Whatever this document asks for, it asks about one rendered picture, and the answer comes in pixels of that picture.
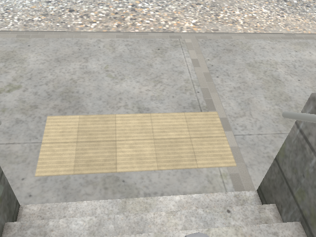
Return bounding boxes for stairs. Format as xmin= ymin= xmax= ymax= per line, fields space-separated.
xmin=1 ymin=191 xmax=307 ymax=237

